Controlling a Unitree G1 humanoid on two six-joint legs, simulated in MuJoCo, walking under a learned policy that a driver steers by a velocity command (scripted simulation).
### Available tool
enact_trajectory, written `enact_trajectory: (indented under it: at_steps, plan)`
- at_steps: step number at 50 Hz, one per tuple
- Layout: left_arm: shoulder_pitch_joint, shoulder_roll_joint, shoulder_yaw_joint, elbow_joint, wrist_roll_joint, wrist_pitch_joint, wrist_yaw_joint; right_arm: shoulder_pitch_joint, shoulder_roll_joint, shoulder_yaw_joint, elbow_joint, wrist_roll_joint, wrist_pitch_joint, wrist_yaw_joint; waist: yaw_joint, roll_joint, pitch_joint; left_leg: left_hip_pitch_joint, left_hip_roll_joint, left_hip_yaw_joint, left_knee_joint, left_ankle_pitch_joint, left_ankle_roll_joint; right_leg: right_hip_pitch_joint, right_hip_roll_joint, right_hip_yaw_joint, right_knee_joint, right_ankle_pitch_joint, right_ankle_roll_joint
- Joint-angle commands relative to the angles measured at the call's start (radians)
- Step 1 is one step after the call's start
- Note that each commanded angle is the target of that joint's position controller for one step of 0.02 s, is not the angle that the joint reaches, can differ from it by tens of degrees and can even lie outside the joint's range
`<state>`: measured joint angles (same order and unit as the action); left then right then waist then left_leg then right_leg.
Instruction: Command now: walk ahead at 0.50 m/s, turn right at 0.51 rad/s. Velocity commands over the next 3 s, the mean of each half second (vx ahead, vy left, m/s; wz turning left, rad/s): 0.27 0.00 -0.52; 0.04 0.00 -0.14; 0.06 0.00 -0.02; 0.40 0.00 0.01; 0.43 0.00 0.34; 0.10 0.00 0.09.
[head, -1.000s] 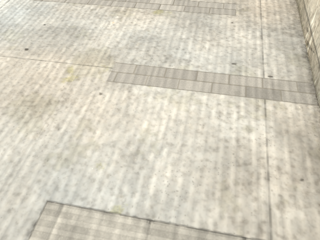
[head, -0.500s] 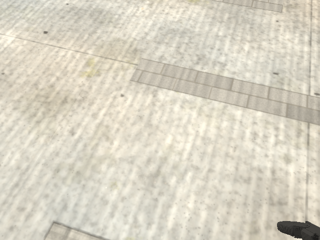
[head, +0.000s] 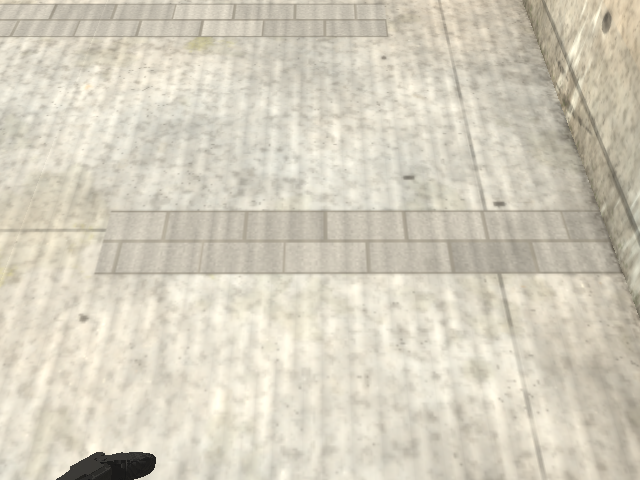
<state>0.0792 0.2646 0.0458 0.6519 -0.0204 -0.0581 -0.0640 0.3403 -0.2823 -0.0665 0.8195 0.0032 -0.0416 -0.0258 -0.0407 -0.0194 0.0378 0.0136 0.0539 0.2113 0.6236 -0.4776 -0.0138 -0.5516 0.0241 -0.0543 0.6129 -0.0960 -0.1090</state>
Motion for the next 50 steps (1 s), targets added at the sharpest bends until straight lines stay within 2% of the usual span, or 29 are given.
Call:
enact_trajectory:
  at_steps: [1,2,3,4,5,7,10,13,16,18,20,21,22,23,24,25,26,28,29,31,34,36,37,38,39,40,41,45,50]
  plan:
    - [0.365,0.302,0.099,-0.021,0.002,-0.008,0.026,0.034,-0.072,0.012,-0.143,-0.013,-0.073,0.016,0.137,-0.166,-0.482,-0.732,-0.124,-0.272,0.820,-0.121,-0.004,1.001,-0.370,0.931,-0.245,-0.098,-0.354]
    - [0.349,0.232,0.081,-0.016,0.010,-0.011,0.025,-0.077,-0.139,-0.008,-0.170,0.028,-0.096,0.031,0.173,-0.083,-0.383,-0.831,-0.056,-0.343,0.832,-0.044,0.016,0.952,-0.335,0.788,-0.277,-0.101,-0.285]
    - [0.293,0.198,0.071,-0.019,0.005,-0.013,0.027,-0.120,-0.132,0.000,-0.186,0.032,-0.108,0.034,0.139,-0.024,-0.249,-0.834,-0.015,-0.324,0.749,0.040,0.029,0.793,-0.292,0.638,-0.282,-0.039,-0.244]
    - [0.221,0.173,0.063,-0.033,0.001,-0.012,0.029,-0.131,-0.125,-0.002,-0.181,0.010,-0.108,0.026,0.089,0.045,-0.165,-0.787,0.024,-0.309,0.655,0.091,0.025,0.630,-0.248,0.535,-0.293,0.047,-0.211]
    - [0.160,0.145,0.053,-0.055,0.010,-0.011,0.031,-0.128,-0.141,-0.013,-0.179,-0.006,-0.097,0.019,0.050,0.034,-0.111,-0.714,0.046,-0.302,0.599,0.119,0.012,0.499,-0.217,0.461,-0.311,0.207,-0.196]
    - [0.118,0.154,0.055,-0.066,0.021,-0.012,0.039,-0.093,-0.133,-0.015,-0.177,-0.019,-0.067,0.013,0.007,0.003,-0.091,-0.630,0.049,-0.286,0.545,0.130,-0.023,0.364,-0.188,0.390,-0.324,0.450,-0.198]
    - [0.135,0.191,0.067,-0.042,0.017,-0.004,0.061,-0.117,-0.088,-0.001,-0.181,-0.026,-0.044,0.000,0.006,-0.015,-0.095,-0.588,0.005,-0.247,0.369,0.230,-0.065,0.270,-0.126,0.272,-0.292,0.639,-0.168]
    - [0.154,0.191,0.069,-0.029,-0.001,0.029,0.083,-0.207,-0.065,0.011,-0.195,-0.019,-0.039,0.005,0.043,-0.068,-0.140,-0.505,-0.054,-0.237,0.145,0.424,-0.073,0.252,-0.067,0.240,-0.240,0.539,-0.099]
    - [0.185,0.189,0.069,-0.022,-0.003,0.055,0.096,-0.288,-0.084,0.007,-0.211,-0.006,-0.039,0.020,0.078,-0.092,-0.153,-0.481,-0.092,-0.262,-0.004,0.479,-0.068,0.307,-0.085,0.328,-0.189,0.376,-0.072]
    - [0.180,0.181,0.067,-0.028,0.001,0.063,0.100,-0.286,-0.113,-0.007,-0.214,-0.008,-0.044,0.027,0.069,-0.101,-0.152,-0.469,-0.098,-0.296,-0.077,0.434,-0.048,0.364,-0.106,0.418,-0.131,0.300,-0.060]
    - [0.135,0.158,0.059,-0.041,0.004,0.062,0.103,-0.220,-0.124,-0.017,-0.196,-0.015,-0.058,0.030,0.024,-0.117,-0.148,-0.390,-0.077,-0.287,-0.186,0.512,-0.007,0.387,-0.097,0.441,-0.043,0.246,-0.029]
    - [0.141,0.118,0.047,-0.051,0.011,0.055,0.101,-0.185,-0.148,-0.023,-0.194,-0.031,-0.067,0.025,0.015,-0.082,-0.187,-0.263,-0.002,-0.322,-0.223,0.693,0.035,0.357,-0.043,0.406,0.064,0.178,0.008]
    - [0.209,0.062,0.028,-0.061,0.034,0.047,0.100,-0.154,-0.196,-0.027,-0.208,-0.054,-0.066,0.016,0.042,0.094,-0.272,-0.040,0.198,-0.505,-0.165,1.115,0.132,0.210,0.056,0.309,0.294,-0.218,0.061]
    - [0.348,0.077,0.022,-0.053,0.015,0.044,0.093,-0.110,-0.195,-0.031,-0.180,-0.061,-0.048,0.019,0.091,0.345,-0.366,0.117,0.395,-0.819,-0.196,1.149,0.333,0.024,0.130,0.250,0.497,-0.647,0.117]
    - [0.367,0.169,0.042,-0.014,0.012,0.054,0.091,-0.140,-0.136,-0.019,-0.197,-0.025,-0.037,0.021,0.078,0.219,-0.342,0.064,0.380,-0.856,-0.216,0.882,0.339,-0.015,0.059,0.271,0.605,-0.606,0.150]
    - [0.262,0.206,0.054,-0.017,0.007,0.074,0.095,-0.166,-0.095,-0.007,-0.209,-0.016,-0.025,0.020,0.043,0.137,-0.258,-0.003,0.307,-0.726,-0.219,0.728,0.291,-0.043,0.039,0.238,0.657,-0.541,0.173]
    - [0.214,0.193,0.055,-0.020,0.009,0.094,0.101,-0.192,-0.082,0.003,-0.211,-0.020,-0.013,0.021,0.041,0.092,-0.211,-0.085,0.253,-0.648,-0.243,0.608,0.257,-0.039,0.024,0.216,0.653,-0.496,0.182]
    - [0.186,0.146,0.044,-0.033,0.012,0.114,0.102,-0.252,-0.091,0.007,-0.206,-0.023,0.006,0.020,0.068,0.117,-0.124,-0.262,0.173,-0.528,-0.302,0.487,0.223,0.046,-0.006,0.181,0.539,-0.423,0.188]
    - [0.199,0.110,0.033,-0.029,0.013,0.113,0.099,-0.268,-0.090,0.006,-0.202,-0.027,0.011,0.021,0.078,0.143,-0.116,-0.307,0.130,-0.462,-0.315,0.482,0.208,0.106,-0.007,0.142,0.445,-0.402,0.188]
    - [0.195,0.068,0.016,-0.024,0.020,0.102,0.095,-0.262,-0.090,0.003,-0.191,-0.024,0.018,0.020,0.063,0.181,-0.139,-0.300,0.107,-0.408,-0.309,0.526,0.215,0.189,-0.016,0.097,0.271,-0.396,0.186]
    - [0.178,0.083,0.019,-0.017,0.019,0.093,0.088,-0.224,-0.108,-0.001,-0.173,-0.012,0.026,0.019,0.040,0.191,-0.175,-0.248,0.141,-0.437,-0.286,0.461,0.236,0.267,-0.023,0.087,0.073,-0.274,0.165]
    - [0.201,0.078,0.021,0.000,0.024,0.092,0.080,-0.227,-0.098,0.006,-0.167,-0.002,0.031,0.020,0.066,0.174,-0.156,-0.306,0.122,-0.423,-0.273,0.317,0.198,0.373,-0.008,0.061,-0.117,-0.129,0.128]
    - [0.184,0.091,0.022,-0.011,0.038,0.091,0.079,-0.193,-0.079,0.013,-0.153,-0.002,0.028,0.022,0.061,0.150,-0.141,-0.355,0.101,-0.413,-0.270,0.221,0.144,0.422,-0.030,0.094,-0.165,-0.085,0.102]
    - [0.170,0.137,0.027,-0.031,0.053,0.090,0.083,-0.180,-0.060,0.021,-0.150,-0.015,0.021,0.027,0.045,0.065,-0.130,-0.412,0.060,-0.366,-0.209,0.134,0.081,0.450,-0.131,0.206,-0.191,-0.051,0.060]
    - [0.137,0.160,0.032,-0.016,0.054,0.089,0.081,-0.153,-0.027,0.026,-0.155,-0.024,0.014,0.032,-0.015,-0.114,-0.101,-0.354,-0.033,-0.248,-0.177,0.120,0.024,0.300,-0.168,0.255,-0.213,-0.221,0.009]
    - [0.104,0.093,0.016,-0.023,0.052,0.081,0.079,-0.195,-0.035,0.027,-0.152,-0.038,0.010,0.030,0.006,-0.118,-0.068,-0.260,-0.041,-0.236,-0.143,0.203,-0.009,0.192,-0.157,0.263,-0.260,-0.371,0.007]
    - [0.095,0.066,0.006,-0.020,0.059,0.071,0.080,-0.210,-0.040,0.023,-0.148,-0.035,0.009,0.029,0.009,-0.107,-0.040,-0.237,-0.039,-0.240,-0.140,0.250,-0.012,0.159,-0.137,0.247,-0.269,-0.420,0.033]
    - [0.142,0.084,0.008,0.001,0.041,0.041,0.087,-0.179,-0.051,0.016,-0.119,-0.021,0.009,0.018,0.022,-0.053,-0.019,-0.239,-0.023,-0.265,-0.136,0.327,0.016,0.190,-0.097,0.199,-0.210,-0.265,0.077]
    - [0.168,0.070,0.005,0.010,0.035,0.040,0.092,-0.170,-0.040,0.015,-0.089,-0.016,0.009,0.015,0.031,-0.005,-0.041,-0.223,-0.020,-0.268,-0.123,0.399,0.011,0.229,-0.083,0.182,-0.173,-0.158,0.070]
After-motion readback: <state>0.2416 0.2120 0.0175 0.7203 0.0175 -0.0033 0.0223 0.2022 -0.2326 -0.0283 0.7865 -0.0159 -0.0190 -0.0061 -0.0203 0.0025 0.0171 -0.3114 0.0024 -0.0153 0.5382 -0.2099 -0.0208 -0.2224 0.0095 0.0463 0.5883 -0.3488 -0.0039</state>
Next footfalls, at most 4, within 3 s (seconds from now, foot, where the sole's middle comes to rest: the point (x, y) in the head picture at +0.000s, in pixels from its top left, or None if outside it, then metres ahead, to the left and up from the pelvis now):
0.42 left None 0.40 0.07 -0.75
0.76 right None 0.26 -0.14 -0.75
2.04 right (449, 366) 0.67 -0.28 -0.75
2.54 left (348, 255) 0.97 -0.08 -0.75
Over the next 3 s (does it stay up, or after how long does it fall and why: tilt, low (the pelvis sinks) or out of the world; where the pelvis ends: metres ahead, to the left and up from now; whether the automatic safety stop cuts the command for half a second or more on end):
stays up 0.87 -0.18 0.02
